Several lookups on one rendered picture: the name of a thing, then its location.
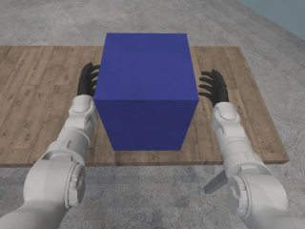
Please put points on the left robot forearm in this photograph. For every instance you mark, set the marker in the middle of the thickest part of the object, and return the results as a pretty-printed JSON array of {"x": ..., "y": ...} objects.
[{"x": 76, "y": 135}]

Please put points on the right robot hand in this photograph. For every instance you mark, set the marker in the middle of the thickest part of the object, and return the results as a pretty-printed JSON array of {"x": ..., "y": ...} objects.
[{"x": 218, "y": 89}]

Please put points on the robot left upper arm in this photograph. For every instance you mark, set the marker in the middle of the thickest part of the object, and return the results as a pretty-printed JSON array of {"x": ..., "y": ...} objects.
[{"x": 52, "y": 188}]

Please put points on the carton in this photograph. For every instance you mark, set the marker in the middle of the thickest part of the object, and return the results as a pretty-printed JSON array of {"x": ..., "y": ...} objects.
[{"x": 145, "y": 92}]

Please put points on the table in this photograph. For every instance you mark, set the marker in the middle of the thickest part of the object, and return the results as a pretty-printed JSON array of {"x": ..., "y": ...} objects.
[{"x": 39, "y": 83}]

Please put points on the left robot hand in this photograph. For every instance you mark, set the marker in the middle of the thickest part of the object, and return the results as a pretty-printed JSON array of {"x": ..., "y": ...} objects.
[{"x": 85, "y": 85}]

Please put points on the robot right upper arm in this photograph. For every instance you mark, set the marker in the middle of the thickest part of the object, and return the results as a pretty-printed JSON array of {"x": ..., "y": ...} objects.
[{"x": 260, "y": 201}]

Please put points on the right robot forearm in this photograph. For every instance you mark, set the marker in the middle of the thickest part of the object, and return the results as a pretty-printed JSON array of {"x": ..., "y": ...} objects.
[{"x": 234, "y": 146}]

